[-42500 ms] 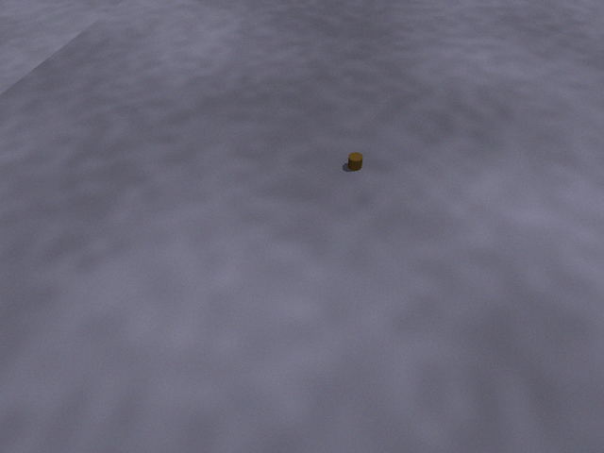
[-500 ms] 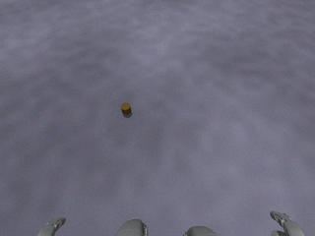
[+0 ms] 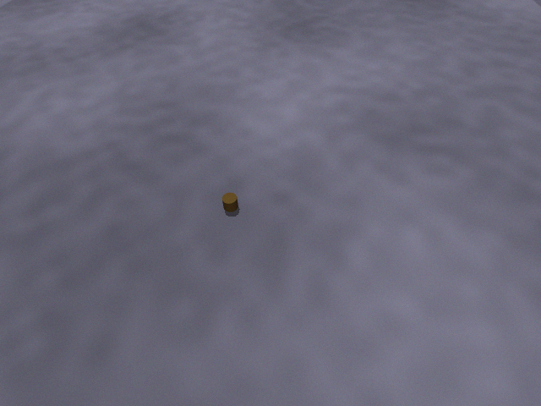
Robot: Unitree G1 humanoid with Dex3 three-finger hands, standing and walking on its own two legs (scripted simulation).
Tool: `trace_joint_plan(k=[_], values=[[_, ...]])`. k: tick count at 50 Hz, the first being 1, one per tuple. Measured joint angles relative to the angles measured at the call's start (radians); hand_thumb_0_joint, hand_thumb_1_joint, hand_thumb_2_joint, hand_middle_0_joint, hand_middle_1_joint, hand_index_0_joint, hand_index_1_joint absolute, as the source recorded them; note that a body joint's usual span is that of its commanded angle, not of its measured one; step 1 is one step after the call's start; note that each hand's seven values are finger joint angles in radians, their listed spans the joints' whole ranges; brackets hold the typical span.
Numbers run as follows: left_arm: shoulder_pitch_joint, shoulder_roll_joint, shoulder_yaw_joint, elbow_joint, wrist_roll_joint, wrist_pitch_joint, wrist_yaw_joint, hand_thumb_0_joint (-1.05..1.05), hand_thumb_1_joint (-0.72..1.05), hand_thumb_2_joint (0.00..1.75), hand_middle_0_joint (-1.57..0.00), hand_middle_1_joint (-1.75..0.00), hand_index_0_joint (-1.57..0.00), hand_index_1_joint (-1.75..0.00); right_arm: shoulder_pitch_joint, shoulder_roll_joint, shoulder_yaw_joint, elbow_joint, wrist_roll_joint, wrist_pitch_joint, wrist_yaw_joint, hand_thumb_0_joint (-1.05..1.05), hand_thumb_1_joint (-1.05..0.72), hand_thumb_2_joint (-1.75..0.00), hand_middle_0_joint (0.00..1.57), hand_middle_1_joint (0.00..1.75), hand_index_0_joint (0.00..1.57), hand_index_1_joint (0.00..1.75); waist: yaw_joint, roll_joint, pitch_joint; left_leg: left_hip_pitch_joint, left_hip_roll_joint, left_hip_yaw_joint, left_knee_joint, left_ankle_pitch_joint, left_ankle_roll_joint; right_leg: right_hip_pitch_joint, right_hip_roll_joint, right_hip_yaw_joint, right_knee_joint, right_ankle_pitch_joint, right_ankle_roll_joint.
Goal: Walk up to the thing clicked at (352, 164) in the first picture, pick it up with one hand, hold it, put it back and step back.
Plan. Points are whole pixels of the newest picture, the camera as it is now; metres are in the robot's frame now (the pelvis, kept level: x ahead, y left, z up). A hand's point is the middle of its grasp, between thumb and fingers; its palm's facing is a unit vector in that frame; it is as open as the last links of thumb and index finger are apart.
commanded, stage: step back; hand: left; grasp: from above
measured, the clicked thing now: (230, 202) +1.09 +0.28 -0.73
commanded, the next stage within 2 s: stand in 0.70 s
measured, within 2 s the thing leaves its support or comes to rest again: neither
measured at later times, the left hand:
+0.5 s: hand out of the picture +0.09 +0.27 -0.16, palm faces +0.06 -0.93 -0.36, open 7.4 cm
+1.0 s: hand out of the picture +0.14 +0.26 -0.14, palm faces -0.01 -0.94 -0.33, open 7.4 cm
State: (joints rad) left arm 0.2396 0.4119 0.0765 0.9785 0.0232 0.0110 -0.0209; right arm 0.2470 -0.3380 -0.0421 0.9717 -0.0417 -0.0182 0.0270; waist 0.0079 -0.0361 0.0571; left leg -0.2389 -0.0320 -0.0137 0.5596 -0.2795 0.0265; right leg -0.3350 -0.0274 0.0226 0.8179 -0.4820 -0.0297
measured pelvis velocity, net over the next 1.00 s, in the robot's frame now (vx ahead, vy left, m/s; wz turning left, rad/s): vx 0.05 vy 0.01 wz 0.02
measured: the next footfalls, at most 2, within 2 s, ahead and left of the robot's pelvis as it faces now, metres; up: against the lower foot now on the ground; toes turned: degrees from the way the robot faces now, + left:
left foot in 0.38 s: +0.12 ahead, +0.13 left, +0.00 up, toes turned +3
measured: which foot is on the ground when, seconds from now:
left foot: down 0.00-0.12, up 0.14-0.36, down 0.38-1.00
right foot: down 0.00-1.00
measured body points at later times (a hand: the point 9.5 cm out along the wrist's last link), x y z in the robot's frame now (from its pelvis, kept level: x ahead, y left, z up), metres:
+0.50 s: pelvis +0.04 +0.00 +0.00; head +0.07 +0.01 +0.45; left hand +0.09 +0.32 -0.13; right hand +0.15 -0.30 -0.12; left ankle +0.08 +0.13 -0.73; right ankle +0.03 -0.12 -0.73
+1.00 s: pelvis +0.05 +0.01 +0.02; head +0.06 +0.01 +0.47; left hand +0.14 +0.31 -0.11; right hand +0.16 -0.28 -0.11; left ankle +0.08 +0.13 -0.73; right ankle +0.03 -0.12 -0.73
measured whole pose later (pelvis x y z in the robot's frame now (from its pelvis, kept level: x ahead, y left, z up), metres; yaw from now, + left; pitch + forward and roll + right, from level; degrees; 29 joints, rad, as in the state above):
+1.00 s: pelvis +0.05 +0.01 +0.02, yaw +1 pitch -3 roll +0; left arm 0.07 0.35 0.00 1.12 0.01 -0.02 -0.01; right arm 0.04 -0.34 -0.01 1.13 -0.01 -0.02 0.02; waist 0.00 0.00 0.06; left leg -0.16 0.02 0.03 0.36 -0.15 -0.01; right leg -0.06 -0.02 -0.01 0.33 -0.23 0.02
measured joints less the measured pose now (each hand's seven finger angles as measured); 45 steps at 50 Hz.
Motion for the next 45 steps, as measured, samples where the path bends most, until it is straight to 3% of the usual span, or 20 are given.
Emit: trace_joint_plan(k=[3,6,8,12,17,20,24,27,31,45], values=[[-0.004,-0.005,0.005,0.012,0.001,-0.014,-0.007,0.01,0.91,0.90,-0.21,-0.30,-0.20,-0.30,-0.008,-0.001,0.002,-0.007,0.000,0.002,0.005,0.01,-0.91,-0.90,0.20,0.30,0.20,0.30,-0.011,0.013,-0.008,-0.001,0.020,-0.004,0.004,-0.003,-0.013,0.036,0.005,-0.023,-0.114,0.030,0.001],[-0.009,-0.024,0.008,0.017,0.013,-0.032,-0.003,0.01,0.91,0.90,-0.21,-0.30,-0.20,-0.30,-0.014,-0.017,-0.002,-0.007,0.008,0.023,0.000,0.01,-0.91,-0.90,0.20,0.30,0.20,0.30,-0.009,0.056,-0.010,-0.030,0.050,-0.036,0.089,-0.080,-0.022,0.079,0.039,-0.055,-0.212,0.183,0.000],[-0.005,-0.035,0.005,0.010,0.021,-0.041,-0.002,0.01,0.91,0.90,-0.21,-0.30,-0.20,-0.30,-0.012,-0.021,-0.004,0.003,0.010,0.035,-0.010,0.01,-0.91,-0.90,0.20,0.30,0.20,0.30,0.004,0.061,-0.023,-0.076,0.022,-0.072,0.204,-0.172,-0.018,0.078,0.041,-0.063,-0.209,0.175,-0.010],[0.003,-0.061,-0.005,0.003,0.018,-0.057,0.004,0.01,0.90,0.90,-0.21,-0.30,-0.20,-0.30,-0.015,-0.046,-0.012,0.012,0.014,0.023,-0.013,0.01,-0.91,-0.90,0.20,0.30,0.20,0.30,0.021,0.073,-0.014,-0.143,0.008,-0.077,0.314,-0.150,-0.021,0.119,0.030,-0.074,-0.263,0.186,-0.005],[0.000,-0.054,-0.017,0.007,0.014,-0.055,0.003,0.01,0.90,0.90,-0.21,-0.30,-0.20,-0.30,-0.026,-0.057,-0.017,0.017,0.012,0.011,-0.006,0.01,-0.91,-0.90,0.20,0.30,0.20,0.30,0.023,0.059,0.005,-0.114,0.047,-0.022,0.135,-0.099,-0.030,0.136,0.004,-0.084,-0.263,0.166,0.012],[-0.018,-0.042,-0.023,0.010,0.003,-0.039,0.007,0.01,0.90,0.90,-0.21,-0.30,-0.20,-0.30,-0.046,-0.052,-0.021,0.026,0.011,0.003,-0.011,0.01,-0.91,-0.90,0.20,0.30,0.20,0.30,0.019,0.040,0.025,-0.061,0.042,0.006,0.007,0.066,-0.030,0.120,-0.019,-0.085,-0.192,0.116,0.030],[-0.050,-0.031,-0.029,0.029,-0.016,-0.016,0.013,0.01,0.90,0.90,-0.21,-0.30,-0.20,-0.30,-0.083,-0.021,-0.002,0.032,0.016,-0.002,-0.015,0.01,-0.91,-0.90,0.20,0.30,0.20,0.30,0.021,0.013,0.028,-0.065,0.037,0.023,0.038,0.025,-0.028,0.116,-0.015,-0.043,-0.180,0.098,0.018],[-0.069,-0.033,-0.034,0.052,-0.014,-0.023,0.016,0.01,0.91,0.90,-0.21,-0.30,-0.20,-0.30,-0.119,-0.001,0.014,0.041,0.023,0.007,-0.015,0.01,-0.91,-0.90,0.20,0.30,0.20,0.30,0.017,0.024,0.021,-0.060,0.060,0.018,0.043,0.011,-0.034,0.144,0.009,-0.046,-0.233,0.124,0.039],[-0.091,-0.036,-0.040,0.071,-0.015,-0.034,0.014,0.01,0.91,0.90,-0.21,-0.30,-0.20,-0.30,-0.167,0.020,0.028,0.055,0.030,0.006,-0.016,0.01,-0.91,-0.90,0.20,0.30,0.20,0.30,0.010,0.024,0.015,-0.038,0.064,0.022,0.009,0.020,-0.037,0.169,0.013,-0.042,-0.280,0.143,0.041],[-0.171,-0.061,-0.070,0.127,-0.015,-0.034,0.012,0.00,0.91,0.90,-0.21,-0.30,-0.20,-0.30,-0.223,0.007,0.038,0.128,0.036,-0.002,-0.013,0.01,-0.91,-0.90,0.20,0.30,0.20,0.30,-0.003,0.034,0.007,0.059,0.055,0.038,-0.158,0.103,-0.032,0.261,0.005,-0.032,-0.447,0.230,0.052]])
